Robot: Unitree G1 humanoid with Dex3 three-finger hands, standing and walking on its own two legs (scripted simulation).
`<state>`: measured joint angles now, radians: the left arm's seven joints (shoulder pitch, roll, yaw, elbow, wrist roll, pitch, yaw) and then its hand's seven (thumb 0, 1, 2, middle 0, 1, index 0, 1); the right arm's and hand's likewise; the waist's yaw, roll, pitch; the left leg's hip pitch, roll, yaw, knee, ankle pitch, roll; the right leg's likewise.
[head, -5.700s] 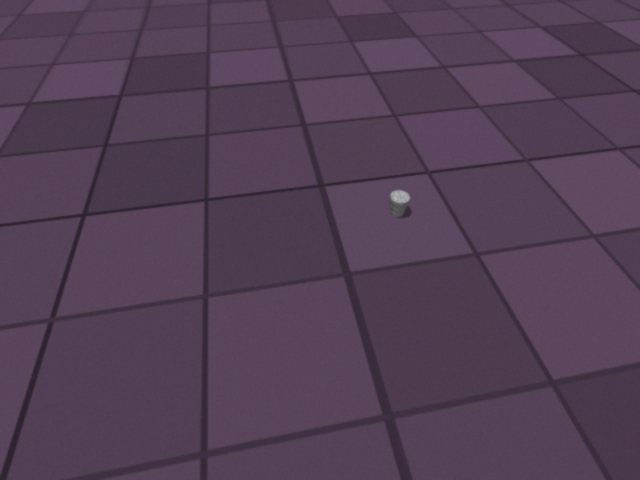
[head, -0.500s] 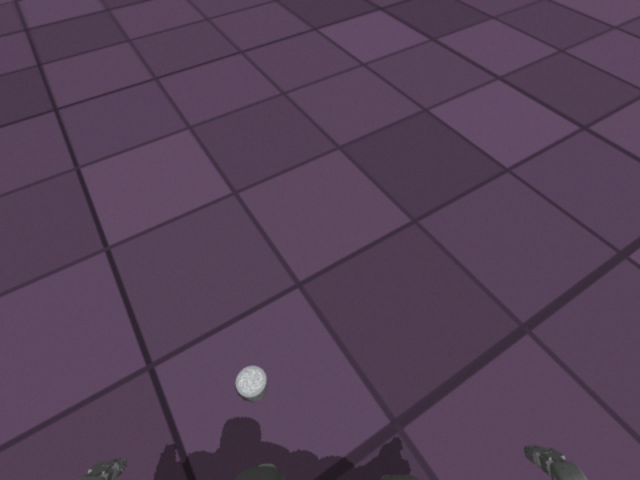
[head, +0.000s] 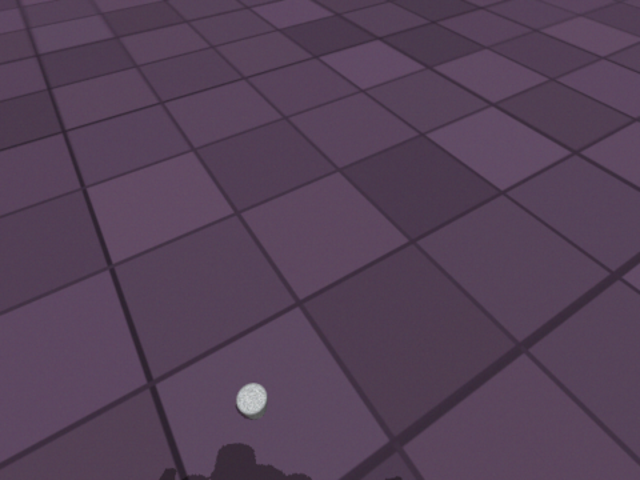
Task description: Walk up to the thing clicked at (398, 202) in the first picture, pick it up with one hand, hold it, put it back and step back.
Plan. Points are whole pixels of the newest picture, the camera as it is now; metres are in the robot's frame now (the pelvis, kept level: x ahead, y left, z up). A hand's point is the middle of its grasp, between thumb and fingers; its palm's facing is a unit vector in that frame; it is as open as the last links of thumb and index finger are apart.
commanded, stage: walk up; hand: left
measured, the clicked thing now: (254, 403) +0.44 +0.21 -0.73
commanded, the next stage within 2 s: none
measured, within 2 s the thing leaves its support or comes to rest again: neither
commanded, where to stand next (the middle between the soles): +0.07 +0.03 m, yaw +3 degrees
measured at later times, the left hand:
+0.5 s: hand out of the picture +0.09 +0.27 -0.15, palm faces +0.00 -0.94 -0.35, open 7.3 cm
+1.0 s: hand out of the picture +0.10 +0.29 -0.16, palm faces +0.01 -0.91 -0.42, open 7.3 cm
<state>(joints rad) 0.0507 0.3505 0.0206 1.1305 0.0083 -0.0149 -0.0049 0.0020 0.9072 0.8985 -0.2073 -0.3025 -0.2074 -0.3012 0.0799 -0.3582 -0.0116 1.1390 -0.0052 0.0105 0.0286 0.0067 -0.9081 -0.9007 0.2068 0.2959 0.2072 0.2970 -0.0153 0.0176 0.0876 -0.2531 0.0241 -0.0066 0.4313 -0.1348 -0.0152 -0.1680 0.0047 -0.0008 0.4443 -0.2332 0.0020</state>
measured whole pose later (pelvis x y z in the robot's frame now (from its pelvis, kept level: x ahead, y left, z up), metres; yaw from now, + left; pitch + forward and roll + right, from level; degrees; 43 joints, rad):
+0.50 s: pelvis +0.01 +0.01 +0.00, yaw +1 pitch -2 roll -1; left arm 0.08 0.36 0.02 1.14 0.01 -0.02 0.00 0.00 0.91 0.90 -0.21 -0.30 -0.21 -0.30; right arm 0.04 -0.34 -0.02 1.11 0.00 0.01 0.02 0.01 -0.91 -0.90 0.21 0.30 0.21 0.30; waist 0.00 0.01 0.07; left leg -0.23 0.01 -0.01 0.39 -0.13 0.00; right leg -0.13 -0.01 -0.01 0.38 -0.22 0.02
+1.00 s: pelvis -0.01 +0.01 -0.01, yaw +1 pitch -2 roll -1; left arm 0.04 0.37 0.04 1.03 0.01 0.01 0.03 0.00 0.91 0.90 -0.21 -0.30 -0.21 -0.30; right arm 0.03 -0.40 -0.06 1.02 -0.01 0.07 0.04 0.01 -0.91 -0.90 0.21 0.30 0.21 0.30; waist -0.01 0.04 0.18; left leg -0.34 0.00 -0.03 0.61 -0.24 0.00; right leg -0.24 -0.02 -0.02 0.55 -0.28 0.01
